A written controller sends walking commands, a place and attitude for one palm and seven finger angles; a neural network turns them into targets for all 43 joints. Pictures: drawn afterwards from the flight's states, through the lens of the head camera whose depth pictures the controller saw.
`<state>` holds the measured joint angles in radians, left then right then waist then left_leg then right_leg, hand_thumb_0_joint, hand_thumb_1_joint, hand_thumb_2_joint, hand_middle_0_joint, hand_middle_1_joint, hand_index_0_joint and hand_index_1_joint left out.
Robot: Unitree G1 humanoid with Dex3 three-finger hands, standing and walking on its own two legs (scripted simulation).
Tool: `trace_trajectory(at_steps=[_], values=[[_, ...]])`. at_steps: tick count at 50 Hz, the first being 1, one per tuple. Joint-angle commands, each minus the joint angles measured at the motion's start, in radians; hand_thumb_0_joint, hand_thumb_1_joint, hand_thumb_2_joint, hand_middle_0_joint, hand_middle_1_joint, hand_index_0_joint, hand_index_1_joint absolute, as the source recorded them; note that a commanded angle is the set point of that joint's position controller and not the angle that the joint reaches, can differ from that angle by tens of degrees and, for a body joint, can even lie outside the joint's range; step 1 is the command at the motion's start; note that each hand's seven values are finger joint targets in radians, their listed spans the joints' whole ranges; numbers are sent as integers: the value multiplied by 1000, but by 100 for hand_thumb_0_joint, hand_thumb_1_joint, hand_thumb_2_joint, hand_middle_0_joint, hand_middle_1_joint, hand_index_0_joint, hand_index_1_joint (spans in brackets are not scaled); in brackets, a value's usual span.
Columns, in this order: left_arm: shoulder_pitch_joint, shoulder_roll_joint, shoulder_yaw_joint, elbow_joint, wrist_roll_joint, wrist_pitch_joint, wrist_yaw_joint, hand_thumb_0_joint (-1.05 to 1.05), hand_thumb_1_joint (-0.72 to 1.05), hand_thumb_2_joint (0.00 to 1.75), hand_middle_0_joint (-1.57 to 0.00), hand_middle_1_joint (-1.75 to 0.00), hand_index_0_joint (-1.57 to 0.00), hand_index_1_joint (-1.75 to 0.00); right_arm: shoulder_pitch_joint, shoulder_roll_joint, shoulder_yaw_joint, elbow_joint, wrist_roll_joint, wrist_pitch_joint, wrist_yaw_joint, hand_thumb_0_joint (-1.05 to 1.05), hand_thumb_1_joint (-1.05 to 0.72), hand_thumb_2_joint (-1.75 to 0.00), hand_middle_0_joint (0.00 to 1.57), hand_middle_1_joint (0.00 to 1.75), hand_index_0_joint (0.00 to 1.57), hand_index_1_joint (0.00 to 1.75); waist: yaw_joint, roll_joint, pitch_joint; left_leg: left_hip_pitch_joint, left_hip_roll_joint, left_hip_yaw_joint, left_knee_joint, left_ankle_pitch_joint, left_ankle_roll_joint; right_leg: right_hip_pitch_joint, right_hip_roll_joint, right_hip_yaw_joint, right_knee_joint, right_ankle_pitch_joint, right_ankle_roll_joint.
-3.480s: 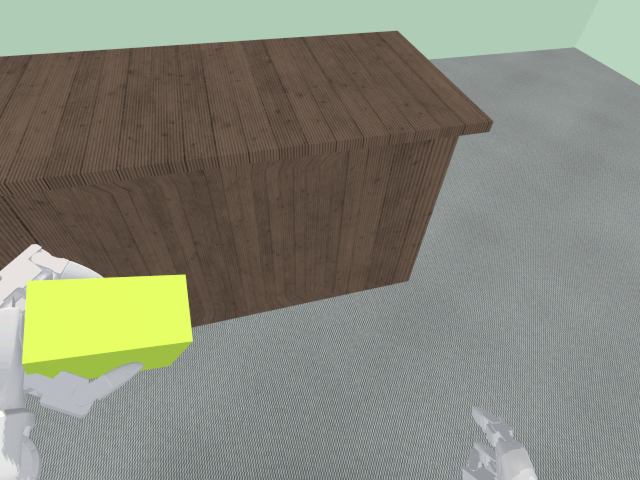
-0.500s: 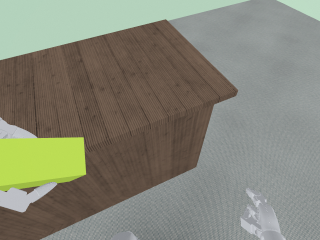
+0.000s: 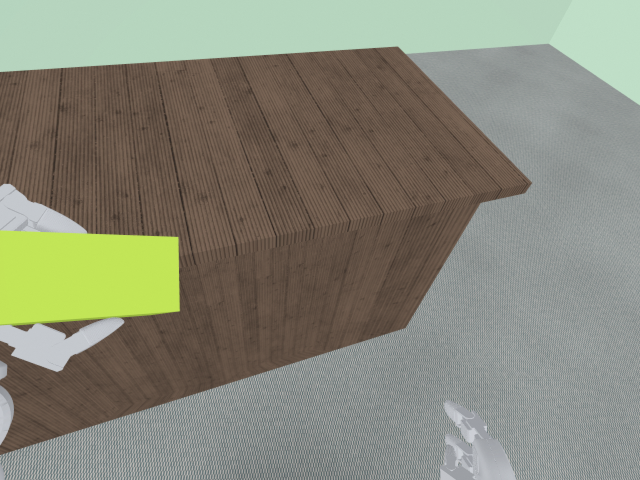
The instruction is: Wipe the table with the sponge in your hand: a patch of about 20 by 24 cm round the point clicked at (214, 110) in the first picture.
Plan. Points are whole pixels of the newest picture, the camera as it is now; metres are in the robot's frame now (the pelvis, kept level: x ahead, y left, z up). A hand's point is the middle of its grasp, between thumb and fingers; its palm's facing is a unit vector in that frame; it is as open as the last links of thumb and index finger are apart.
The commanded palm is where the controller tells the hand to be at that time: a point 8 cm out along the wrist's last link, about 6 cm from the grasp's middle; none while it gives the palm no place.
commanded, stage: come to a stop and stand still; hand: left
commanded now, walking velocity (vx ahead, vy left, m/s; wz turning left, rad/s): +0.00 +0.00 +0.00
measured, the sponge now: (116, 281) +0.24 +0.23 +0.16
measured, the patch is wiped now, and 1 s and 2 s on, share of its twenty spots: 0.00 0.00 0.00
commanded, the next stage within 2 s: none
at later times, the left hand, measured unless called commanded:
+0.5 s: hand out of the picture +0.07 +0.32 +0.17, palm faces +0.52 -0.79 -0.32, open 10.6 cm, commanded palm +0.03 +0.34 +0.18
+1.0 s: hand out of the picture -0.03 +0.40 +0.19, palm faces +0.47 -0.79 -0.39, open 10.6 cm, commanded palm -0.09 +0.42 +0.18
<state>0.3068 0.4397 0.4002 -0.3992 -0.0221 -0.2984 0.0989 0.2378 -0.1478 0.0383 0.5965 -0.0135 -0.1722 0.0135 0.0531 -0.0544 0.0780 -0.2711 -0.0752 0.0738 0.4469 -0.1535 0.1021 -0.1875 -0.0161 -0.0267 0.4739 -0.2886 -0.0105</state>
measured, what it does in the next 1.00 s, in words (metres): walks backwards: right foot, then left foot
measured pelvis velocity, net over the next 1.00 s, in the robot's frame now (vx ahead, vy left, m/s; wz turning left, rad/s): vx -0.24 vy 0.13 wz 0.04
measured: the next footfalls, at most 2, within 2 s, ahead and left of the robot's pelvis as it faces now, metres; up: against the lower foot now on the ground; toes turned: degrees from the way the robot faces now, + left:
right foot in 0.66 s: -0.04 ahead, -0.04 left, +0.00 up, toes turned +8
left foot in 0.76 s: -0.19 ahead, +0.29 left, +0.00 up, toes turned -2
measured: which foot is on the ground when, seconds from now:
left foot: down 0.00-0.60, up 0.62-0.74, down 0.76-1.00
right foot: down 0.00-0.48, up 0.50-0.64, down 0.66-0.78, up 0.80-1.00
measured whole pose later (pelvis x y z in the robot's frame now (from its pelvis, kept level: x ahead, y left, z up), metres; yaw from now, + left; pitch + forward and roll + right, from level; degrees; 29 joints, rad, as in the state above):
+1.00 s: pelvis -0.24 +0.13 -0.02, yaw +2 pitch -2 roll -2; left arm 0.31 0.43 0.47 -0.49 -0.03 -0.26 0.06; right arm 0.30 -0.08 0.05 0.64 -0.03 -0.13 0.08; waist 0.01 -0.04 0.06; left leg -0.31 0.04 -0.11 0.69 -0.36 0.00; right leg -0.43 0.08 -0.07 0.89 -0.42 -0.02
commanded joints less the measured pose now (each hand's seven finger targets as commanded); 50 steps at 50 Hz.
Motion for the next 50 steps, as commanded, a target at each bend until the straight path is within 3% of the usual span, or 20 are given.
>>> trace_trajectory(at_steps=[1,10,17,21,24,26,28,29,30,31,32,33,34,36,38,40,42,44,46,50], values=[[-93,44,16,-233,-30,-54,6,0,10,130,-120,-160,-120,-160,-92,-174,-78,-161,9,-74,-3,0,-90,-90,20,30,20,30,-23,157,-233,216,232,-278,-230,-38,-184,-18,18,14,-25,10,-23],[-26,96,72,-255,-15,6,19,0,10,130,-120,-160,-120,-160,-142,-180,-76,-191,-1,-13,-18,0,-90,-90,20,30,20,30,-11,183,-132,-32,195,-212,-401,-471,-223,79,70,-30,10,-94,-16],[-35,117,83,-294,-12,7,7,0,10,130,-120,-160,-120,-160,-139,-174,-91,-192,-1,14,-16,0,-90,-90,20,30,20,30,-16,68,-183,202,117,-61,-77,-344,-199,-124,4,13,-115,-140,-54],[-80,98,71,-372,-13,10,-8,0,10,130,-120,-160,-120,-160,-128,-185,-104,-164,6,34,-12,0,-90,-90,20,30,20,30,-58,-79,-132,400,87,-197,388,-268,-138,-624,-166,248,-216,-379,-121],[-207,61,36,-317,-4,35,-14,0,10,130,-120,-160,-120,-160,-99,-191,-96,-125,25,44,-15,0,-90,-90,20,30,20,30,-89,234,-94,231,213,-427,-102,-629,-141,-556,55,31,289,-357,-13],[-381,119,74,-329,-13,71,-12,0,10,130,-120,-160,-120,-160,-131,-176,-110,-149,31,13,-6,0,-90,-90,20,30,20,30,-60,522,-36,-275,264,-443,-566,-817,-319,-151,229,-34,833,-302,5],[-323,86,66,-256,-40,88,-35,0,10,130,-120,-160,-120,-160,-133,-182,-166,-164,8,-13,25,0,-90,-90,20,30,20,30,29,503,-81,-391,92,-18,-600,-486,-592,166,280,-220,727,-302,3],[-246,109,82,-261,-40,77,-31,0,10,130,-120,-160,-120,-160,-145,-174,-174,-170,25,-21,42,0,-90,-90,20,30,20,30,82,364,-133,-369,-41,178,-260,-295,-632,254,184,-254,444,-339,-54],[-74,157,126,-223,-17,44,-17,0,10,130,-120,-160,-120,-160,-113,-159,-164,-155,73,-17,55,0,-90,-90,20,30,20,30,131,-158,-147,-204,-130,152,649,-315,-489,18,-75,-52,50,-350,-174],[28,116,75,-234,12,38,-29,0,10,130,-120,-160,-120,-160,-107,-184,-167,-155,109,-2,52,0,-90,-90,20,30,20,30,87,-705,-50,14,21,-426,1524,-533,-229,-678,-376,470,-58,-125,-282],[-88,79,47,-396,-5,73,-70,0,10,130,-120,-160,-120,-160,-194,-152,-164,-141,57,4,56,0,-90,-90,20,30,20,30,-24,-411,-16,-93,40,-543,1668,-497,146,-838,-309,446,-89,-156,-259],[-211,259,154,-604,-76,49,-110,0,10,130,-120,-160,-120,-160,-192,-79,-120,-162,55,-20,61,0,-90,-90,20,30,20,30,-63,-106,-97,-212,83,-515,1604,-425,318,-727,-417,531,-128,-362,-289],[-227,375,229,-612,-67,3,-114,0,10,130,-120,-160,-120,-160,-137,-35,-54,-175,-12,-25,65,0,-90,-90,20,30,20,30,-93,217,-168,-111,157,-259,1085,-293,108,-601,-290,328,-89,-303,-57],[-276,159,109,-580,-51,17,-80,0,10,130,-120,-160,-120,-160,-157,-128,-89,-167,28,-15,72,0,-90,-90,20,30,20,30,-62,243,-150,22,43,-107,249,-313,-198,-563,-47,123,249,-394,-95],[-275,170,136,-447,-46,6,-41,0,10,130,-120,-160,-120,-160,-68,-149,-102,-79,9,-36,28,0,-90,-90,20,30,20,30,-71,518,-128,151,38,-61,-87,-47,-68,-448,115,33,623,-294,-50],[-286,270,234,-394,-12,-12,-23,0,10,130,-120,-160,-120,-160,-31,-166,-134,-91,6,-61,21,0,-90,-90,20,30,20,30,-27,408,-211,142,290,-351,-10,247,78,-560,118,-13,932,-335,17],[-305,284,237,-389,-9,-44,-29,0,10,130,-120,-160,-120,-160,-78,-152,-98,-105,-19,-68,20,0,-90,-90,20,30,20,30,-104,406,-82,69,440,-824,-118,171,193,-680,68,148,961,-317,23],[-198,150,141,-290,-14,-47,-45,0,10,130,-120,-160,-120,-160,-105,-176,-113,-113,4,-43,41,0,-90,-90,20,30,20,30,-76,114,-35,-70,424,-651,-105,-49,171,-498,9,157,802,-125,-4],[-97,103,102,-291,-22,-29,-47,0,10,130,-120,-160,-120,-160,-142,-181,-101,-144,7,-24,48,0,-90,-90,20,30,20,30,-31,186,-80,-156,318,-367,-79,-192,99,-225,28,35,513,-81,-5],[101,116,99,-273,-23,10,-22,0,10,130,-120,-160,-120,-160,-91,-162,-84,-161,-2,14,24,0,-90,-90,20,30,20,30,-19,193,-171,-329,236,-281,3,-519,18,210,98,-53,114,-166,-37]])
